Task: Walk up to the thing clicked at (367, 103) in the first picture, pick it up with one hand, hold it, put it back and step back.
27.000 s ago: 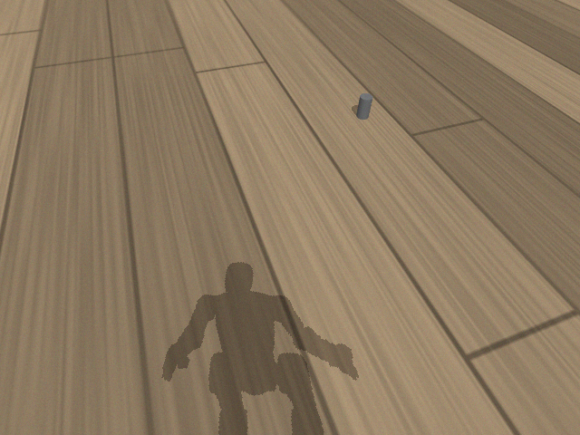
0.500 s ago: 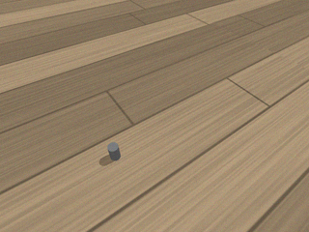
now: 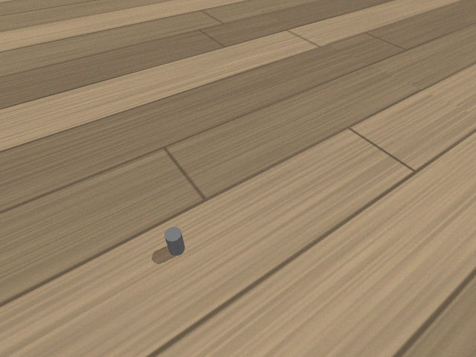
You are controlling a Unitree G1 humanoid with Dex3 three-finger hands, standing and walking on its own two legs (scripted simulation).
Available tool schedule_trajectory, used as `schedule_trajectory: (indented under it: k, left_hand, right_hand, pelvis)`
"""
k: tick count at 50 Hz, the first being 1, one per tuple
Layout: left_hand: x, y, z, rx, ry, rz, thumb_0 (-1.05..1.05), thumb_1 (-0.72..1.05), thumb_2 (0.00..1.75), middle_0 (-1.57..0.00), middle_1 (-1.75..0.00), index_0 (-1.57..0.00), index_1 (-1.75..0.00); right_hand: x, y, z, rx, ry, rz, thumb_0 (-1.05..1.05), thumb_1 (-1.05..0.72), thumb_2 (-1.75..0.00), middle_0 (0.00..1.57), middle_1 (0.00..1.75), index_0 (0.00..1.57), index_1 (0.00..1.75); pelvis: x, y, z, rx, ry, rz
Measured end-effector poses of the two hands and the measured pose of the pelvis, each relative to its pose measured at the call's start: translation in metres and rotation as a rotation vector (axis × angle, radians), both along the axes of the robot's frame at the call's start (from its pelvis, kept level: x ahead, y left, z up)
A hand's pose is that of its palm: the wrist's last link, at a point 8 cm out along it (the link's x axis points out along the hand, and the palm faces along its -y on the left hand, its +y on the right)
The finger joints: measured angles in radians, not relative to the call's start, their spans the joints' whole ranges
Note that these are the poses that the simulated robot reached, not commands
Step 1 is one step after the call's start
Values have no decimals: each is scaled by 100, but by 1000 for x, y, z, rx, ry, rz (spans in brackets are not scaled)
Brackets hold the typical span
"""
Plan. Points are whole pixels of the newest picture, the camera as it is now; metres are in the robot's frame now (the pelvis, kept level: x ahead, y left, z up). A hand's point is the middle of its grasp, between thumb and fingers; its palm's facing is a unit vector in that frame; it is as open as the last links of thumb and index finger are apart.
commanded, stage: walk up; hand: left
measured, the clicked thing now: (175, 241) +0.74 +0.29 -0.72
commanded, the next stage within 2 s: none
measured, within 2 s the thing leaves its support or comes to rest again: neither
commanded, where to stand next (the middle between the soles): +0.33 -0.02 m, yaw +2 degrees
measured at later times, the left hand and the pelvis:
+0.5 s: hand (77, 353) +0.17 +0.31 -0.16, palm faces -0.07 -0.93 -0.35, open 7.4 cm; pelvis +0.12 +0.03 -0.01, yaw +0 degrees
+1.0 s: hand (123, 270) +0.34 +0.27 -0.16, palm faces -0.04 -0.93 -0.37, open 7.4 cm; pelvis +0.26 +0.01 -0.02, yaw -1 degrees
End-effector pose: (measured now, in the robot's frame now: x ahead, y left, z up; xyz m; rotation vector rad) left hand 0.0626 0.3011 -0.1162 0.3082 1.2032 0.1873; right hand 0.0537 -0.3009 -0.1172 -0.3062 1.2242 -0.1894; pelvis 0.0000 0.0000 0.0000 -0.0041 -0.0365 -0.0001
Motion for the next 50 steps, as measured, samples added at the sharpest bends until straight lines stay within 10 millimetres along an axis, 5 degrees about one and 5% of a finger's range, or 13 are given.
schedule_trajectory:
  k: [9,13,25,35,43,50]
  left_hand:
    - [-25,43,-9,27,49,83,0,90,90,-20,-30,-21,-30]
    - [-15,63,-21,34,123,80,0,90,90,-20,-30,-20,-30]
    - [105,53,-3,19,44,-40,0,91,90,-20,-29,-20,-30]
    - [231,9,8,67,-140,-80,0,91,90,-20,-29,-20,-30]
    - [255,-3,21,63,-126,-60,0,90,90,-20,-30,-21,-30]
    - [271,11,-8,41,-68,-45,0,90,90,-20,-30,-21,-30]
  right_hand:
    - [47,4,7,-65,-20,60,1,-91,-90,20,30,21,30]
    - [63,15,12,-88,-90,43,0,-91,-90,20,30,21,30]
    - [87,19,11,-51,-33,-19,0,-90,-90,20,30,21,30]
    - [162,-8,-32,9,-5,-20,1,-91,-90,20,30,21,30]
    - [238,-14,-10,5,-74,29,0,-91,-90,20,30,21,30]
    - [270,-7,-10,-61,-52,33,0,-91,-90,20,30,21,30]
  pelvis:
    - [30,24,-11,-27,-19,33]
    - [50,37,-17,-1,-22,23]
    - [124,33,-8,25,-32,-6]
    - [201,-1,-28,16,-39,-8]
    - [243,-5,-12,17,-27,-19]
    - [264,8,-23,-8,-22,-12]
